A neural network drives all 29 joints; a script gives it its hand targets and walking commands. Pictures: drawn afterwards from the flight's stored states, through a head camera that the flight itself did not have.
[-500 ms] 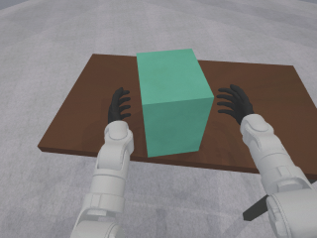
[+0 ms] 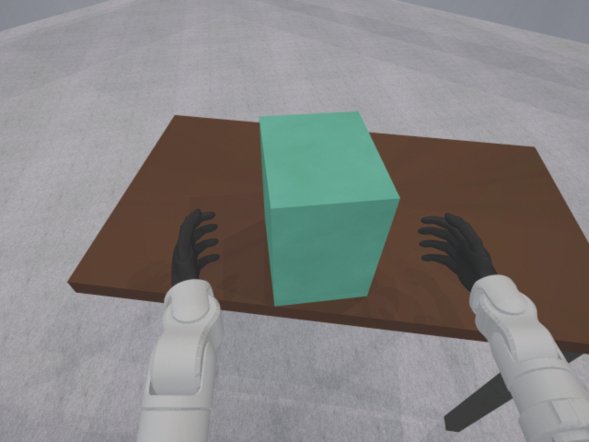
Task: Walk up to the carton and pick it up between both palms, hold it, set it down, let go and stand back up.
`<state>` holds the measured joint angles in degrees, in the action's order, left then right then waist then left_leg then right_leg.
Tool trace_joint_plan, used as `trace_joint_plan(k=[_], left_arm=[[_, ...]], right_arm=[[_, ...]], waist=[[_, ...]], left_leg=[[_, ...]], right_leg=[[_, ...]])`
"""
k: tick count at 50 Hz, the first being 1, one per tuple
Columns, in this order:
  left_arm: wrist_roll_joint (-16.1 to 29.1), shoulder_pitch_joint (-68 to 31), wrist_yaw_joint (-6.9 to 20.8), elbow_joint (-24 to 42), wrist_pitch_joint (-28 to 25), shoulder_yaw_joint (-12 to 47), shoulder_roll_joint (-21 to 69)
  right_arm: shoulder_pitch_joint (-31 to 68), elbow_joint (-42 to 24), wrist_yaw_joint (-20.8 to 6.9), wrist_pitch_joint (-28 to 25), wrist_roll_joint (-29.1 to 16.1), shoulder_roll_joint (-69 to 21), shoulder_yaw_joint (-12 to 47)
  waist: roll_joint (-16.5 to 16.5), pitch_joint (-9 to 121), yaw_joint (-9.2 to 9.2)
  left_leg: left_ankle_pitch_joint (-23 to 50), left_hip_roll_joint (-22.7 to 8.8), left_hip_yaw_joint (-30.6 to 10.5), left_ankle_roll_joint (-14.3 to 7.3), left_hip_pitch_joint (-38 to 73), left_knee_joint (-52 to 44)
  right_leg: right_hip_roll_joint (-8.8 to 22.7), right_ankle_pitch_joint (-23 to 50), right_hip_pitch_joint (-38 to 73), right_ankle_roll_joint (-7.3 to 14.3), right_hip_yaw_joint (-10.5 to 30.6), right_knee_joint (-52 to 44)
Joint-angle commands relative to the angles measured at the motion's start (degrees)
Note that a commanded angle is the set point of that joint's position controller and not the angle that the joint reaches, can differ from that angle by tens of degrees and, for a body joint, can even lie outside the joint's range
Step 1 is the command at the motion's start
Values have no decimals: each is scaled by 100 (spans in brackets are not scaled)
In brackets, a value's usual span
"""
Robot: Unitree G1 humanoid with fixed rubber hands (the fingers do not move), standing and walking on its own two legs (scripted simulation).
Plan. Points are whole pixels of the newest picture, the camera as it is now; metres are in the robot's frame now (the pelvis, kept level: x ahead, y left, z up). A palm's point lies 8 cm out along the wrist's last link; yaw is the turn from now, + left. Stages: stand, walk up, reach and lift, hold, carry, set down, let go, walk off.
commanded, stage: set down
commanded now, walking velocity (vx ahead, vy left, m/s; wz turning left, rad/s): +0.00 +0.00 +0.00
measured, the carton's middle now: (315, 210) +0.47 +0.00 +0.05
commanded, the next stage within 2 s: none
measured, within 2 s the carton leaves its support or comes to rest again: neither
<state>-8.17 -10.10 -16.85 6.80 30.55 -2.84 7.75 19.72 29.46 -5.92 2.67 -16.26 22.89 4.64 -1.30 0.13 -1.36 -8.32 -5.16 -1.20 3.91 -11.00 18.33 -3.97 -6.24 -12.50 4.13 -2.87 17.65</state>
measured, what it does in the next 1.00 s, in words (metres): stands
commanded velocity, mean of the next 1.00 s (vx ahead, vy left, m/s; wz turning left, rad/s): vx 0.00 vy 0.00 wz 0.00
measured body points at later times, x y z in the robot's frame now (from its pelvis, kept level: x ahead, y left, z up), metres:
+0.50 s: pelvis -0.01 +0.00 +0.00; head -0.02 +0.01 +0.45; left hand +0.25 +0.16 +0.10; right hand +0.28 -0.23 +0.06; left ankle +0.01 +0.17 -0.75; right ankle +0.03 -0.07 -0.75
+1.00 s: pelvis +0.01 +0.01 +0.00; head +0.01 +0.02 +0.45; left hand +0.24 +0.17 +0.06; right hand +0.25 -0.23 +0.03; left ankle +0.01 +0.17 -0.75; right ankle +0.03 -0.07 -0.75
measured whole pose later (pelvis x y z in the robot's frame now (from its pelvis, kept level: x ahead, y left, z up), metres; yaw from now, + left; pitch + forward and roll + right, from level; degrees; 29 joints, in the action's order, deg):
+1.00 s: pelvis +0.01 +0.01 +0.00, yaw +0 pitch -2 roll +0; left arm -7.2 15.8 -15.2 19.0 24.4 5.9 4.8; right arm -10.8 10.2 -8.6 1.5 -17.3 24.1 1.1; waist -2.5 -1.8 -1.4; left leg -9.0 -4.3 -1.1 3.4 -5.5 16.9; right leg -3.3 -7.7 -7.7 3.9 -2.3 17.6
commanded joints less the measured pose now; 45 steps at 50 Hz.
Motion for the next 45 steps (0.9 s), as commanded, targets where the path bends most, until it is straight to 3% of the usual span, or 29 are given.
trace_joint_plan(k=[1, 2, 4, 5, 8, 9, 10, 11, 13, 14, 15, 17, 19, 20, 21, 24, 28, 29, 30, 31, 32, 36, 37, 38, 40, 41, 42, 43, 45], left_arm=[[192, -216, 134, 1405, -34, 757, 244], [241, 271, 137, 2026, -94, 846, 257], [294, 145, 162, 1940, -225, 730, 190], [152, 216, 180, 1818, -227, 635, 171], [225, 2, 117, 1787, -272, 792, 107], [359, 70, 80, 1841, -314, 741, 91], [359, 547, 57, 2282, -365, 1018, 164], [380, 786, 37, 2415, -324, 1137, 220], [357, 1079, 50, 2300, -270, 1118, 305], [292, 699, 33, 2259, -233, 1047, 186], [322, 798, 16, 2331, -241, 1060, 176], [271, 1185, -68, 2602, -372, 1081, 125], [365, 1325, -83, 2555, -370, 1232, 273], [352, 1046, -78, 2268, -352, 1099, 180], [339, 842, -46, 2044, -266, 1127, 197], [349, 1607, -43, 2367, -299, 1334, 262], [373, 1163, -106, 2468, -325, 1423, 197], [361, 1668, 12, 2241, -307, 1444, 247], [378, 1606, -34, 2370, -323, 1177, 78], [391, 1756, 40, 2304, -339, 1408, 87], [410, 1748, 16, 2681, -431, 1299, 11], [339, 2167, 14, 2748, -506, 1307, 46], [317, 2026, 115, 2329, -535, 1233, -46], [402, 2064, 86, 2431, -616, 1365, 6], [351, 2411, 172, 2283, -673, 1412, 26], [272, 2324, 169, 2239, -786, 1266, -112], [270, 2644, 210, 2233, -761, 1267, -28], [280, 2328, 262, 2093, -868, 1097, -322], [345, 2344, 277, 2107, -926, 1155, -296]], right_arm=[[378, -839, -206, -87, -860, 1559, -714], [14, -1395, -221, -192, -937, 1615, -742], [201, -1771, -166, -335, -813, 1662, -760], [10, -1809, -114, -321, -840, 1495, -715], [228, -1654, -163, -281, -846, 1385, -785], [88, -1818, -232, -264, -811, 1424, -854], [-420, -1778, -272, -291, -893, 1438, -966], [-577, -1928, -243, -345, -830, 1474, -1013], [-853, -1825, -278, -303, -855, 1739, -1136], [-339, -2070, -264, -294, -772, 1635, -1087], [-579, -2040, -296, -287, -791, 1544, -1082], [-987, -2481, -278, -365, -846, 1399, -1054], [-1086, -2279, -303, -348, -793, 1527, -1235], [-844, -2167, -355, -264, -815, 1409, -1051], [-698, -2234, -310, -167, -781, 1377, -980], [-1463, -2216, -333, -188, -782, 1322, -1097], [-1165, -2306, -438, -134, -891, 1481, -1255], [-1751, -2200, -407, -144, -756, 1410, -1222], [-1512, -2454, -379, -194, -804, 1535, -1274], [-1790, -2230, -350, -139, -743, 1302, -1181], [-1833, -2566, -356, -244, -772, 1406, -1222], [-2182, -2848, -322, -296, -792, 1377, -1129], [-2303, -2631, -247, -250, -683, 1254, -1161], [-2242, -2715, -296, -279, -759, 1163, -1060], [-2615, -2535, -251, -325, -669, 1249, -1096], [-2540, -2851, -239, -406, -690, 1083, -1042], [-2791, -2787, -231, -435, -605, 1133, -1050], [-2689, -2923, -133, -427, -530, 1009, -976], [-2751, -3005, -117, -455, -482, 896, -944]], waist=[[-346, 1538, 392], [-380, 1915, 386], [-739, 1883, 332], [-556, 1630, 258], [-443, 986, 275], [-601, 1152, 184], [-451, 1236, 367], [-464, 1240, 389], [-596, 1013, 542], [-601, 999, 370], [-636, 912, 401], [-688, 1020, 213], [-637, 654, 387], [-771, 668, 243], [-834, 566, 292], [-579, 394, 358], [-273, 593, 361], [-535, 470, 502], [-681, 628, 266], [-584, 522, 414], [-679, 702, 272], [-523, 542, 235], [-661, 513, 362], [-510, 600, 246], [-558, 266, 437], [-585, 453, 296], [-609, 420, 305], [-887, 597, 250], [-709, 644, 194]], left_leg=[[872, 389, 1, -436, 1443, -257], [1427, 430, -30, -391, 1556, -138], [1166, 443, -9, -430, 1349, -144], [1041, 535, 16, -418, 1167, -185], [201, 471, 44, -465, 883, -351], [342, 449, 59, -509, 907, -369], [514, 406, -16, -448, 1196, -374], [664, 393, -16, -450, 1340, -316], [667, 355, -63, -434, 1376, -394], [344, 362, -14, -451, 1311, -439], [166, 365, -42, -467, 1175, -453], [370, 397, -1, -464, 1188, -398], [79, 353, -67, -460, 1100, -456], [-175, 338, 2, -491, 988, -436], [-365, 349, 39, -537, 987, -444], [-166, 329, 2, -455, 1077, -535], [-253, 316, -22, -420, 1209, -546], [-307, 294, 0, -453, 1276, -552], [-174, 325, 46, -478, 1227, -480], [-300, 366, 47, -509, 1182, -469], [74, 364, 98, -488, 1269, -407], [232, 417, 94, -442, 1149, -368], [128, 413, 155, -469, 1208, -362], [77, 430, 124, -433, 1062, -348], [310, 435, 86, -438, 1246, -327], [437, 498, 165, -429, 1180, -307], [383, 499, 124, -445, 1088, -251], [426, 571, 218, -488, 1002, -228], [354, 532, 185, -437, 1077, -271]], right_leg=[[285, 461, 732, -302, 554, -377], [250, 1217, 1039, -320, 497, -250], [270, 1163, 1147, -368, 544, -280], [320, 1206, 1222, -393, 671, -262], [425, -304, 719, -366, 761, -488], [423, -318, 737, -375, 710, -458], [446, -113, 757, -338, 726, -453], [410, 100, 800, -313, 700, -438], [308, 161, 802, -271, 577, -457], [366, -293, 621, -258, 676, -534], [407, -546, 611, -296, 711, -557], [534, -504, 916, -386, 907, -591], [511, -743, 654, -331, 880, -587], [574, -1387, 582, -329, 998, -710], [614, -1509, 502, -349, 1025, -749], [659, -1239, 507, -374, 1040, -760], [519, -1217, 258, -237, 870, -689], [585, -1189, 351, -299, 862, -740], [570, -1246, 520, -366, 919, -731], [592, -1212, 525, -325, 955, -731], [579, -872, 624, -376, 875, -646], [618, -806, 740, -387, 1047, -703], [601, -676, 679, -398, 926, -648], [632, -812, 659, -418, 934, -651], [576, -277, 652, -357, 859, -606], [604, -59, 736, -414, 853, -602], [662, -91, 926, -453, 997, -614], [685, 100, 974, -517, 1016, -562], [702, -97, 911, -526, 978, -614]])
